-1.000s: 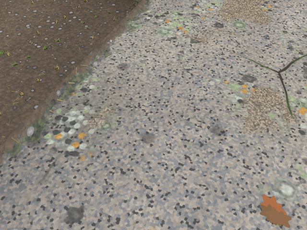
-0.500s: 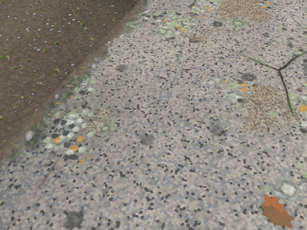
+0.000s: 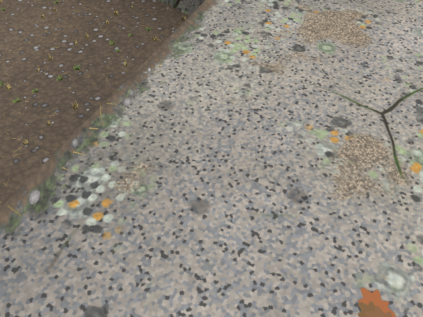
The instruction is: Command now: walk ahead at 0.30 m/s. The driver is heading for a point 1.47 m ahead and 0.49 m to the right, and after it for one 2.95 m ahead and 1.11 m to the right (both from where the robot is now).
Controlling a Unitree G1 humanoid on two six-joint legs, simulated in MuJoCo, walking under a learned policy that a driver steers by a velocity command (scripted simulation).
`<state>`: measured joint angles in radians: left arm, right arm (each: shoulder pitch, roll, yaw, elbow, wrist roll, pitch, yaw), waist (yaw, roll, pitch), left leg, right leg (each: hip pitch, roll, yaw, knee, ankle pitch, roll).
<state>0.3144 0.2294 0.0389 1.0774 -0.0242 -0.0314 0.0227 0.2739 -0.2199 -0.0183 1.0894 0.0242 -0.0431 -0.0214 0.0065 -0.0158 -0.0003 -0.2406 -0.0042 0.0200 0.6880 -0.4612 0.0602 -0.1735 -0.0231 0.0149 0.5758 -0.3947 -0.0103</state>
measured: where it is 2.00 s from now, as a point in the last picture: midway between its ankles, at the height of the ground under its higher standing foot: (248, 297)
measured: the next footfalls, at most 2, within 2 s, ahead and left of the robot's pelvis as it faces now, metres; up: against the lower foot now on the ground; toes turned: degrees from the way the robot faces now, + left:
right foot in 0.48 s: +0.39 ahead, -0.12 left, +0.00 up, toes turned -3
left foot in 0.96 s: +0.60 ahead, +0.07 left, +0.00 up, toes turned -8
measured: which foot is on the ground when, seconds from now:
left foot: down 0.00-0.48, up 0.50-0.94, down 0.96-1.00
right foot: down 0.00-0.04, up 0.06-0.46, down 0.48-0.98, up 1.00-1.00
